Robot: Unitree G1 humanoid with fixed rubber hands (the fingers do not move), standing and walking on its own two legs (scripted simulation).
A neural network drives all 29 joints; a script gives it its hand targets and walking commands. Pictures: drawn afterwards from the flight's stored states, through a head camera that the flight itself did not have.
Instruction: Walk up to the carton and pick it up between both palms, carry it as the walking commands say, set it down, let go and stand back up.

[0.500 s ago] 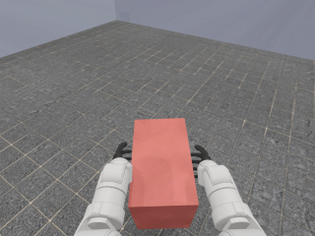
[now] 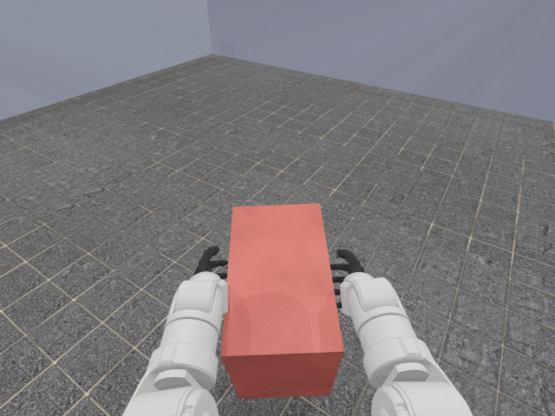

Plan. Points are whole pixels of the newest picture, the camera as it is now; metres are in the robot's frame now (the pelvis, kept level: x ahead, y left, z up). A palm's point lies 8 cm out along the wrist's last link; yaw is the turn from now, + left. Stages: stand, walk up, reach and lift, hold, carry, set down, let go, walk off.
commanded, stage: hold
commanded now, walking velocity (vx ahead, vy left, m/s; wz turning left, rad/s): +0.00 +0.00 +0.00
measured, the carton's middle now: (280, 299) +0.34 +0.01 -0.02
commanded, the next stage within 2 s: carry in 0.34 s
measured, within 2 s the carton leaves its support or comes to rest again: neither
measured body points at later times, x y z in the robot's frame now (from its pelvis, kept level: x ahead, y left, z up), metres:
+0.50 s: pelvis -0.02 +0.00 -0.02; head -0.07 +0.01 +0.43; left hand +0.32 +0.13 +0.06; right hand +0.32 -0.12 +0.05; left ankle +0.05 +0.15 -0.72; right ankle +0.07 -0.13 -0.72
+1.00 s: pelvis -0.10 -0.06 -0.04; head -0.10 -0.06 +0.41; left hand +0.26 -0.04 +0.05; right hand +0.18 -0.27 +0.04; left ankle +0.02 +0.11 -0.70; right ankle +0.03 -0.15 -0.72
